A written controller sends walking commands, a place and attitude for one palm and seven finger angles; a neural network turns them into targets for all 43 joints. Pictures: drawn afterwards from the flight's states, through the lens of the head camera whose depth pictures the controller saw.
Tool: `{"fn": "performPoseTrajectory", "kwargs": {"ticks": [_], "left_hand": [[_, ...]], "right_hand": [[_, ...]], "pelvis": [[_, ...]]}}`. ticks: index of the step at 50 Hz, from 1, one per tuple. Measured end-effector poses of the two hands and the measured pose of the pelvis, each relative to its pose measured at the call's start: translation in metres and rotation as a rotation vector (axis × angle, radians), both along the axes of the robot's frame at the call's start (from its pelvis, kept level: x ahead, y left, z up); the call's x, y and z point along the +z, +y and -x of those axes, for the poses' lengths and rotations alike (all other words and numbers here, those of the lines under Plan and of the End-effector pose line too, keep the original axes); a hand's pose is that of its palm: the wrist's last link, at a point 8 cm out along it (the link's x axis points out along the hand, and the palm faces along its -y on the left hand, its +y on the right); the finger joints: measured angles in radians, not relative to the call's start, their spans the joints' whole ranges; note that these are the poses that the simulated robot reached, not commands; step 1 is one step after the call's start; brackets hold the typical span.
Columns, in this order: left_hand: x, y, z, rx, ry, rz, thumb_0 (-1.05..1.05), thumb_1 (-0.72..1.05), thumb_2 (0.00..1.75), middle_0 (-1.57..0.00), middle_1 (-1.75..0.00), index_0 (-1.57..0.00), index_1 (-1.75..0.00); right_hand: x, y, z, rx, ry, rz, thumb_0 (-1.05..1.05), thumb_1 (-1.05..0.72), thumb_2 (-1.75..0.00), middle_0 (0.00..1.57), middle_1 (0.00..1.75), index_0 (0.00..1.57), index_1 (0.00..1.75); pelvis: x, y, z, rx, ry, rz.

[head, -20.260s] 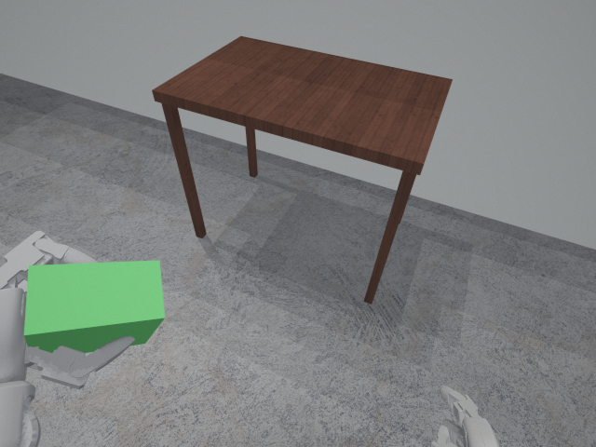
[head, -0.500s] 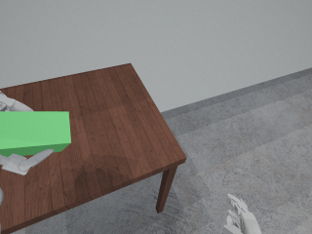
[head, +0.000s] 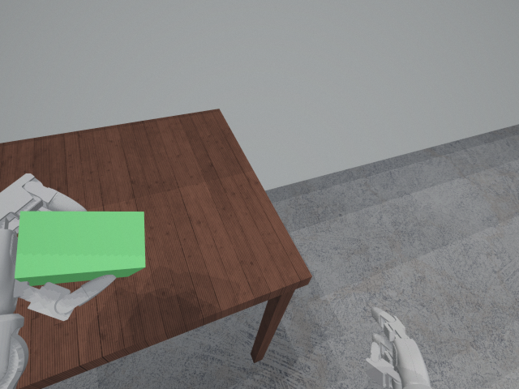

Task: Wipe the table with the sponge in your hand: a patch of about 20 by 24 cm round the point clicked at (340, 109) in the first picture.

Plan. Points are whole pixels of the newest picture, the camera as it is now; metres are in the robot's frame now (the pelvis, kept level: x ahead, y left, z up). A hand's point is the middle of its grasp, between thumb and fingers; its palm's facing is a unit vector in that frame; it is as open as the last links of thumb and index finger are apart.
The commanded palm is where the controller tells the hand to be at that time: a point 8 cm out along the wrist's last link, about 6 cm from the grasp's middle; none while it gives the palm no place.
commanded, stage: come to a stop and stand still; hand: left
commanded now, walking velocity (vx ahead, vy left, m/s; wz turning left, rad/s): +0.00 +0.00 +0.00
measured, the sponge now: (100, 249) +0.23 +0.22 +0.14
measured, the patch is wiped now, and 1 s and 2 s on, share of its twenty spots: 0.00 0.00 0.00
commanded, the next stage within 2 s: look again from close up in 0.24 s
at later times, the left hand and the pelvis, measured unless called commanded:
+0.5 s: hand (52, 255) +0.21 +0.26 +0.16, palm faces +0.38 -0.86 -0.35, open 10.2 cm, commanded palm +0.15 +0.29 +0.17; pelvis -0.01 +0.01 +0.00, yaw +0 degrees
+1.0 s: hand (70, 267) +0.21 +0.24 +0.14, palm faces +0.28 -0.78 -0.56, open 10.2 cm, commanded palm +0.15 +0.28 +0.18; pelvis -0.02 -0.02 -0.01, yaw +1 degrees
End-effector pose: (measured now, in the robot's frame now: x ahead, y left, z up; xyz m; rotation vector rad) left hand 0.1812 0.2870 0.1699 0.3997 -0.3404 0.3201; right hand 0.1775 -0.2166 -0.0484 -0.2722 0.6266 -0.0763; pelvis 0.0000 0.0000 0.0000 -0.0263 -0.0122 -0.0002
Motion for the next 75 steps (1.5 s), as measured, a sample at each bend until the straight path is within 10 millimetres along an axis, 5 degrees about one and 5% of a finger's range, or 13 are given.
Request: {"fn": "performPoseTrajectory", "kwargs": {"ticks": [37,40,44,52,59,64,69,75], "left_hand": [[0.000,0.003,0.010,0.032,0.058,-0.022,-0.01,-0.49,1.02,-0.71,-1.37,-0.72,-1.36],[0.025,0.013,-0.002,0.032,0.012,-0.202,-0.01,-0.50,1.02,-0.71,-1.37,-0.72,-1.36],[0.038,0.029,-0.011,0.105,0.051,-0.114,-0.01,-0.50,1.02,-0.71,-1.37,-0.72,-1.36],[-0.009,-0.022,0.022,0.027,0.292,-0.198,-0.01,-0.49,1.02,-0.71,-1.37,-0.72,-1.36],[0.010,-0.011,0.044,0.209,0.173,-0.304,-0.01,-0.50,1.02,-0.71,-1.37,-0.72,-1.36],[0.010,-0.006,0.036,0.277,0.292,-0.325,-0.01,-0.50,1.02,-0.71,-1.37,-0.72,-1.36],[0.001,-0.031,0.018,0.154,0.393,-0.419,-0.01,-0.50,1.02,-0.71,-1.37,-0.72,-1.36],[0.013,-0.046,0.007,0.119,0.322,-0.511,-0.01,-0.50,1.02,-0.71,-1.36,-0.72,-1.36]], "right_hand": [[-0.013,-0.005,0.025,-0.042,0.074,-0.004,0.01,-0.90,-0.90,0.21,0.30,0.20,0.30],[-0.017,-0.003,0.023,0.041,0.085,0.034,0.01,-0.90,-0.90,0.21,0.30,0.20,0.30],[-0.026,-0.009,0.017,0.079,0.094,-0.009,0.01,-0.90,-0.90,0.21,0.30,0.21,0.30],[-0.022,-0.030,0.008,0.058,0.051,-0.024,0.01,-0.90,-0.90,0.21,0.30,0.21,0.30],[-0.036,-0.048,0.010,0.081,0.091,0.003,0.01,-0.90,-0.90,0.21,0.30,0.20,0.30],[-0.045,-0.058,0.013,0.056,0.089,-0.020,0.01,-0.90,-0.90,0.21,0.30,0.20,0.30],[-0.048,-0.067,0.013,0.007,0.073,-0.039,0.01,-0.90,-0.90,0.21,0.30,0.20,0.30],[-0.052,-0.075,0.011,-0.031,0.107,-0.042,0.01,-0.90,-0.90,0.21,0.30,0.20,0.30]], "pelvis": [[0.001,0.001,0.006,0.009,-0.008,0.003],[-0.002,-0.004,0.009,0.039,-0.012,-0.006],[-0.004,-0.008,0.010,0.021,-0.013,-0.017],[-0.007,-0.026,0.019,0.021,-0.006,-0.022],[-0.014,-0.050,0.029,0.066,-0.014,-0.014],[-0.014,-0.058,0.030,0.071,-0.025,-0.016],[-0.015,-0.061,0.027,0.049,-0.018,-0.024],[-0.016,-0.061,0.013,0.031,0.005,-0.029]]}}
